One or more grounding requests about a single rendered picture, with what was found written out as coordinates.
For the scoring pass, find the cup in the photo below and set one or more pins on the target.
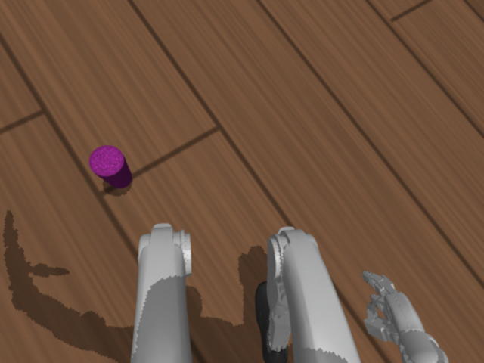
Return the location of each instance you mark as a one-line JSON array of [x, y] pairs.
[[108, 163]]

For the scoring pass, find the right robot foot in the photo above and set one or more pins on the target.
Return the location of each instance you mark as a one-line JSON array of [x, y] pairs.
[[262, 318]]

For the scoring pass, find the right robot arm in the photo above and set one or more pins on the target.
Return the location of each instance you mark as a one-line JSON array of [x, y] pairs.
[[420, 347]]

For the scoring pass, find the right robot hand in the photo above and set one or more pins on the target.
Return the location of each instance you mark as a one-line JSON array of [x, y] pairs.
[[400, 316]]

